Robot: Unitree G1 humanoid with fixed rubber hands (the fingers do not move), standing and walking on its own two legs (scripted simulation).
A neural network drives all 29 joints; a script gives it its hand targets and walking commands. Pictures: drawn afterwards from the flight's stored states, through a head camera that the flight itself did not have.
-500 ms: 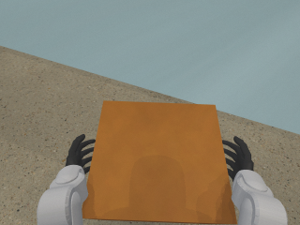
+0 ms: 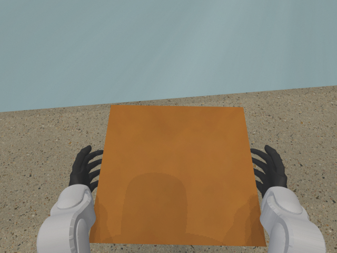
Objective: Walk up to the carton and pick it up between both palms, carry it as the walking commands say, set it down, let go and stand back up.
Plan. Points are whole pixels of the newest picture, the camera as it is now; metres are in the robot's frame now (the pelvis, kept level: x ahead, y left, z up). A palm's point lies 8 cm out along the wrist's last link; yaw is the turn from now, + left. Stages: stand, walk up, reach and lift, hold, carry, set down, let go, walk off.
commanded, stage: carry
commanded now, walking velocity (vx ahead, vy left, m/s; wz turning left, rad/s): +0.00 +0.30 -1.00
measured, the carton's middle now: (175, 177) +0.30 -0.01 +0.02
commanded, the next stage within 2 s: none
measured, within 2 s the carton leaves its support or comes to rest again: neither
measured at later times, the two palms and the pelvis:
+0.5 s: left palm (124, 170) +0.29 +0.10 +0.08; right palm out of the picture +0.10 -0.21 +0.06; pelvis -0.01 +0.08 +0.00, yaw -32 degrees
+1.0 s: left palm (139, 128) +0.41 +0.08 +0.07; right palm out of the picture +0.10 -0.10 +0.10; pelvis +0.13 +0.21 +0.00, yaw -62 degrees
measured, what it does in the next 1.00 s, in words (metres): steps to the left, turning right: left foot, then right foot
